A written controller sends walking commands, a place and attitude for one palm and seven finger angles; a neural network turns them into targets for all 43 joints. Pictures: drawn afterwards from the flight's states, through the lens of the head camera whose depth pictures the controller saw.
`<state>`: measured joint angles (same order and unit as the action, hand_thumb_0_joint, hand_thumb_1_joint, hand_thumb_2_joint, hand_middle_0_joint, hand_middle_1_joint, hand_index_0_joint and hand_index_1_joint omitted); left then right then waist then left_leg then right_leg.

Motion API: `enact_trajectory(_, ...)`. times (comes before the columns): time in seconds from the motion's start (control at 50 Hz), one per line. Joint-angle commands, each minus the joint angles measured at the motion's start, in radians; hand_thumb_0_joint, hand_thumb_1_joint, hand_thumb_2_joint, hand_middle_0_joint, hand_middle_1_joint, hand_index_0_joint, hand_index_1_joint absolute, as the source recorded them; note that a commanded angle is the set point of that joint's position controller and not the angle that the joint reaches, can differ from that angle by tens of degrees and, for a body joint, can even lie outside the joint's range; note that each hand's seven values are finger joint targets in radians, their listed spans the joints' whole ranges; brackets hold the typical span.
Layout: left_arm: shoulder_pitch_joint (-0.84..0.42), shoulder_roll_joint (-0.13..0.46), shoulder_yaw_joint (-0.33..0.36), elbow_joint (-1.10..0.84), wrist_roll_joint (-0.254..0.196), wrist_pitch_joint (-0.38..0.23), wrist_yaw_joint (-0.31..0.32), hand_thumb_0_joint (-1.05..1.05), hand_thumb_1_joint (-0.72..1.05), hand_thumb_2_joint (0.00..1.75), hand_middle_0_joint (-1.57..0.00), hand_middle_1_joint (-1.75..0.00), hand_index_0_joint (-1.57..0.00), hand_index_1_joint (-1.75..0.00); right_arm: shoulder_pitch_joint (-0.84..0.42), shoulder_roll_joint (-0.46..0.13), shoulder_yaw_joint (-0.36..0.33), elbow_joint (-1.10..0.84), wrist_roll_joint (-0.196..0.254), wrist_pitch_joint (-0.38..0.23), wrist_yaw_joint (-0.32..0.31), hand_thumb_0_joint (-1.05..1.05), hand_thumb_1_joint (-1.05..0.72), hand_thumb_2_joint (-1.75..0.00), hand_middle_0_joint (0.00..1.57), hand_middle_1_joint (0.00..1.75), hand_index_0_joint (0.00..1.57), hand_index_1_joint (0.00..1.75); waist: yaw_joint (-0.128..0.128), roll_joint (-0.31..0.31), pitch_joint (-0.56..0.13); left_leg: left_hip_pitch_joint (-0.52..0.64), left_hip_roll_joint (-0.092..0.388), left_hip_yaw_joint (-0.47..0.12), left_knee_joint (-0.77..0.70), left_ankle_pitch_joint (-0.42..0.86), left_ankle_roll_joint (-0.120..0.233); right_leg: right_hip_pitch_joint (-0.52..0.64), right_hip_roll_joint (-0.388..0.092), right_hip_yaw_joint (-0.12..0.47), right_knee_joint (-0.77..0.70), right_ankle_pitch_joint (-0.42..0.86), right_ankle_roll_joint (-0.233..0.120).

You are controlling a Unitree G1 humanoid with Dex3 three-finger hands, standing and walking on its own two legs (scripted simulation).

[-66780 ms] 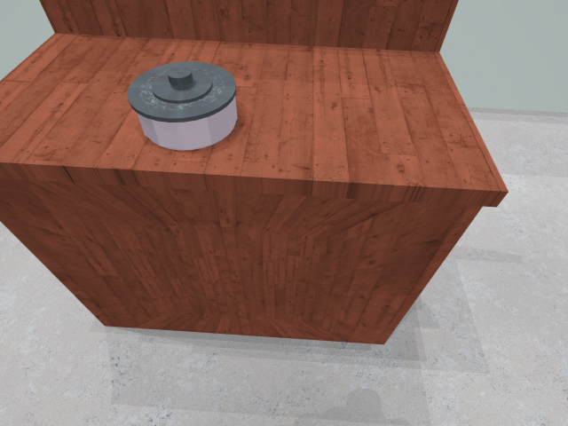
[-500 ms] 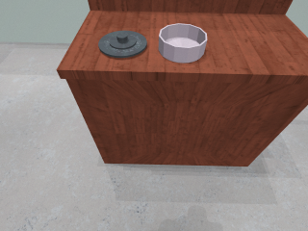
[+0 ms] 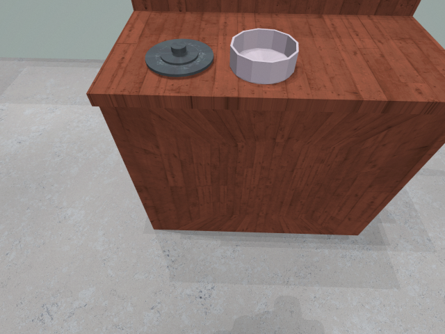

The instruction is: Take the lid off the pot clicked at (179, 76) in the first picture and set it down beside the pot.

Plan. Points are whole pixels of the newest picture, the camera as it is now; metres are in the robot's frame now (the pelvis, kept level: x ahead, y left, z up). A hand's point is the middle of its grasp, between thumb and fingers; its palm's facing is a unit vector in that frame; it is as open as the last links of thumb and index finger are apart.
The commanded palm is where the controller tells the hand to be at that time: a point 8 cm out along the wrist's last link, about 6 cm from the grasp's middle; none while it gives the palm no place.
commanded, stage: look to check the result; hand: left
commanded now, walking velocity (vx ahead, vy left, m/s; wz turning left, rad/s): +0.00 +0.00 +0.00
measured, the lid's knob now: (178, 47) +0.80 +0.15 +0.10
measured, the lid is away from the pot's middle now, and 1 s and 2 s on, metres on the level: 0.24 0.24 0.24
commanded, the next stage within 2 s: stand and wait in 0.14 s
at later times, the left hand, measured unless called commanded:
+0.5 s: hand out of the picture +0.03 +0.18 -0.18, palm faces -0.01 -0.98 -0.21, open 7.3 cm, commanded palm none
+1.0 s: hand out of the picture +0.04 +0.17 -0.18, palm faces -0.01 -0.98 -0.21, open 7.3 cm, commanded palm none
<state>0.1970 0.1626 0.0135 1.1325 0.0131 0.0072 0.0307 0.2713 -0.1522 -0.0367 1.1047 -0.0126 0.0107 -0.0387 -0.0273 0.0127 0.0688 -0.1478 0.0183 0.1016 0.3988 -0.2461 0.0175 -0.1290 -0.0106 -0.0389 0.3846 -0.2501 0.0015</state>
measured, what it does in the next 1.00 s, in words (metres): stands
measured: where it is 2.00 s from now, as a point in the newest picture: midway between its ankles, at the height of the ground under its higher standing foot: outside the picture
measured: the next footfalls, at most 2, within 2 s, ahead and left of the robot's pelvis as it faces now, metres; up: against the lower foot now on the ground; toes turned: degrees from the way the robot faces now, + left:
none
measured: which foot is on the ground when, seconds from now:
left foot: down 0.00-1.00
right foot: down 0.00-1.00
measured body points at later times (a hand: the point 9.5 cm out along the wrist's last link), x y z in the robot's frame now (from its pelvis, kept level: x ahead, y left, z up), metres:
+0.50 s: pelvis -0.01 +0.00 +0.00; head +0.03 -0.01 +0.45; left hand +0.03 +0.23 -0.16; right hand -0.01 -0.24 -0.16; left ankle -0.02 +0.10 -0.74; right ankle -0.03 -0.12 -0.74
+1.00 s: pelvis -0.01 -0.01 +0.00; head +0.02 -0.01 +0.45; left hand +0.04 +0.23 -0.16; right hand +0.00 -0.24 -0.16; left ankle -0.02 +0.10 -0.74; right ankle -0.03 -0.12 -0.74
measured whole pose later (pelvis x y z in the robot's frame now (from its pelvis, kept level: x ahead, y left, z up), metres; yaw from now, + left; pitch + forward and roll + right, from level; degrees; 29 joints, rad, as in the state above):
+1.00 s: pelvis -0.01 -0.01 +0.00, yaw +0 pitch +0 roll +0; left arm 0.17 0.17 0.02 1.11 0.02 0.01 0.03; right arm 0.24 -0.17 -0.04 1.09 -0.01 0.01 -0.04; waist -0.02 0.01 0.07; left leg -0.17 0.03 0.10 0.42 -0.24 0.01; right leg -0.15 0.00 -0.04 0.40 -0.25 -0.01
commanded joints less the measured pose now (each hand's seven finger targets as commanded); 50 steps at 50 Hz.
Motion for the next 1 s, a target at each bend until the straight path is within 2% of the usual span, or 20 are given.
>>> enact_trajectory(0.0, 0.026, 0.114, 0.019, -0.038, -0.003, -0.02, 0.01, 0.0, 0.9, 0.9, -0.2, -0.3, -0.2, -0.3, 0.078, -0.11, -0.018, -0.032, 0.0, -0.006, -0.002, 0.0, -0.9, -0.9, 0.2, 0.3, 0.2, 0.3, -0.003, -0.019, -0.034, 0.036, 0.115, -0.118, -0.048, 0.211, 0.014, -0.041, -0.096, 0.098, -0.053, 0.205, -0.017)
enact_trajectory(0.06, 0.026, 0.108, 0.019, -0.034, -0.004, -0.018, 0.01, 0.0, 0.9, 0.9, -0.2, -0.3, -0.2, -0.3, 0.065, -0.106, -0.017, -0.032, -0.004, -0.005, -0.003, 0.0, -0.9, -0.9, 0.2, 0.3, 0.2, 0.3, 0.0, -0.002, -0.02, 0.03, 0.115, -0.118, -0.052, 0.2, 0.014, -0.052, -0.096, 0.097, -0.05, 0.196, -0.018)
enact_trajectory(0.22, 0.014, 0.117, 0.021, -0.043, -0.002, -0.017, 0.008, 0.0, 0.9, 0.9, -0.2, -0.3, -0.2, -0.3, 0.054, -0.111, -0.019, -0.036, -0.003, -0.004, 0.0, 0.0, -0.9, -0.9, 0.2, 0.3, 0.2, 0.3, 0.0, -0.009, -0.015, 0.009, 0.116, -0.124, -0.054, 0.164, 0.013, -0.06, -0.093, 0.097, -0.052, 0.157, -0.017)
enact_trajectory(0.36, 0.016, 0.117, 0.022, -0.044, -0.002, -0.02, 0.007, 0.0, 0.9, 0.9, -0.2, -0.3, -0.2, -0.3, 0.049, -0.116, -0.02, -0.041, -0.003, -0.007, -0.001, 0.0, -0.9, -0.9, 0.2, 0.3, 0.2, 0.3, 0.001, -0.007, -0.052, 0.028, 0.117, -0.119, -0.042, 0.208, 0.013, -0.044, -0.097, 0.096, -0.039, 0.212, -0.018)
enact_trajectory(0.4, 0.014, 0.122, 0.023, -0.048, 0.0, -0.02, 0.008, 0.0, 0.9, 0.9, -0.2, -0.3, -0.2, -0.3, 0.048, -0.119, -0.022, -0.045, -0.001, -0.005, 0.0, 0.0, -0.9, -0.9, 0.2, 0.3, 0.2, 0.3, 0.0, -0.021, -0.046, 0.024, 0.118, -0.119, -0.037, 0.197, 0.012, -0.048, -0.095, 0.1, -0.043, 0.207, -0.018)
enact_trajectory(0.42, 0.01, 0.12, 0.022, -0.047, -0.001, -0.019, 0.007, 0.0, 0.9, 0.9, -0.2, -0.3, -0.2, -0.3, 0.046, -0.117, -0.02, -0.043, -0.002, -0.006, 0.0, 0.0, -0.9, -0.9, 0.2, 0.3, 0.2, 0.3, 0.0, -0.006, -0.039, 0.019, 0.119, -0.119, -0.041, 0.193, 0.012, -0.053, -0.097, 0.099, -0.041, 0.202, -0.019)
enact_trajectory(0.52, 0.008, 0.123, 0.024, -0.05, -0.001, -0.02, 0.008, 0.0, 0.9, 0.9, -0.2, -0.3, -0.2, -0.3, 0.043, -0.118, -0.021, -0.042, -0.002, -0.006, 0.0, 0.0, -0.9, -0.9, 0.2, 0.3, 0.2, 0.3, 0.001, -0.014, -0.043, 0.02, 0.118, -0.119, -0.036, 0.21, 0.011, -0.045, -0.099, 0.101, -0.038, 0.223, -0.02)
enact_trajectory(0.62, 0.004, 0.123, 0.024, -0.05, -0.001, -0.018, 0.007, 0.0, 0.9, 0.9, -0.2, -0.3, -0.2, -0.3, 0.041, -0.119, -0.021, -0.041, -0.003, -0.004, 0.001, 0.0, -0.9, -0.9, 0.2, 0.3, 0.2, 0.3, 0.001, 0.001, -0.033, 0.009, 0.119, -0.122, -0.045, 0.171, 0.011, -0.051, -0.094, 0.1, -0.047, 0.173, -0.019)
enact_trajectory(0.7, 0.006, 0.127, 0.024, -0.054, 0.0, -0.02, 0.008, 0.0, 0.9, 0.9, -0.2, -0.3, -0.2, -0.3, 0.041, -0.122, -0.022, -0.044, -0.001, -0.004, 0.001, 0.0, -0.9, -0.9, 0.2, 0.3, 0.2, 0.3, 0.001, -0.02, -0.046, 0.019, 0.117, -0.119, -0.032, 0.197, 0.009, -0.044, -0.097, 0.1, -0.043, 0.208, -0.019)
enact_trajectory(0.82, 0.004, 0.124, 0.024, -0.054, -0.001, -0.02, 0.007, 0.0, 0.9, 0.9, -0.2, -0.3, -0.2, -0.3, 0.04, -0.123, -0.021, -0.043, -0.003, -0.006, -0.001, 0.0, -0.9, -0.9, 0.2, 0.3, 0.2, 0.3, 0.001, 0.005, -0.056, 0.024, 0.122, -0.119, -0.036, 0.211, 0.01, -0.038, -0.098, 0.098, -0.037, 0.218, -0.02)
enact_trajectory(0.86, 0.006, 0.12, 0.024, -0.051, -0.002, -0.02, 0.007, 0.0, 0.9, 0.9, -0.2, -0.3, -0.2, -0.3, 0.036, -0.123, -0.02, -0.043, -0.003, -0.007, -0.002, 0.0, -0.9, -0.9, 0.2, 0.3, 0.2, 0.3, 0.002, -0.018, -0.058, 0.029, 0.122, -0.119, -0.035, 0.222, 0.011, -0.036, -0.096, 0.097, -0.034, 0.232, -0.02)
enact_trajectory(0.92, 0.003, 0.123, 0.023, -0.052, -0.001, -0.019, 0.007, 0.0, 0.9, 0.9, -0.2, -0.3, -0.2, -0.3, 0.035, -0.123, -0.019, -0.044, -0.002, -0.005, -0.001, 0.0, -0.9, -0.9, 0.2, 0.3, 0.2, 0.3, 0.001, -0.003, -0.04, 0.025, 0.123, -0.118, -0.039, 0.207, 0.01, -0.048, -0.095, 0.098, -0.041, 0.213, -0.019)
enact_trajectory(0.98, 0.001, 0.121, 0.023, -0.051, -0.001, -0.021, 0.007, 0.0, 0.9, 0.9, -0.2, -0.3, -0.2, -0.3, 0.036, -0.124, -0.02, -0.043, -0.003, -0.006, -0.001, 0.0, -0.9, -0.9, 0.2, 0.3, 0.2, 0.3, 0.0, -0.016, -0.044, 0.025, 0.123, -0.116, -0.043, 0.204, 0.009, -0.043, -0.094, 0.099, -0.041, 0.214, -0.018)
